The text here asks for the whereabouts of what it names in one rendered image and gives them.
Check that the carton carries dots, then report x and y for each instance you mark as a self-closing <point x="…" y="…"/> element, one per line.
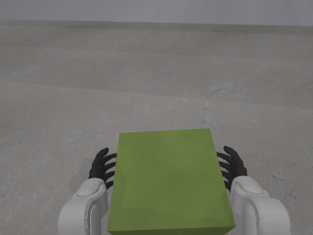
<point x="169" y="182"/>

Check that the left robot hand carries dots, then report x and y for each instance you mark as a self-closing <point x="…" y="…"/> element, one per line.
<point x="99" y="168"/>

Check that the robot right forearm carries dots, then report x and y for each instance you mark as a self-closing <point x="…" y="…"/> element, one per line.
<point x="261" y="214"/>

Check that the right robot hand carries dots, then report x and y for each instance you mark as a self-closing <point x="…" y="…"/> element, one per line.
<point x="235" y="167"/>

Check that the robot left forearm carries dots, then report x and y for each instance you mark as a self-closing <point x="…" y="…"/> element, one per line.
<point x="82" y="215"/>

